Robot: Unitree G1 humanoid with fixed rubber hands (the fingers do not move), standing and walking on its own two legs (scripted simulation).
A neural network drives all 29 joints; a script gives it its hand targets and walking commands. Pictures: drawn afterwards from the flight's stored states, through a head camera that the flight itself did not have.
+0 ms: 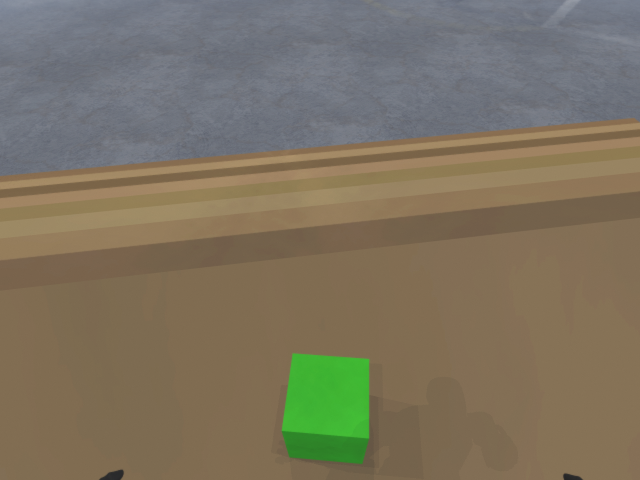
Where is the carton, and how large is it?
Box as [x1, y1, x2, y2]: [282, 353, 368, 463]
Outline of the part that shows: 293,353 282,425 282,433 289,456 361,463 368,440 368,359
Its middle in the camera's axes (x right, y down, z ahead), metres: +0.02 +0.48 +1.09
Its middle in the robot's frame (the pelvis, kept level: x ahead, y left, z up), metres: +0.43 +0.02 -0.66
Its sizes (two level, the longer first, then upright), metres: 0.210 0.200 0.250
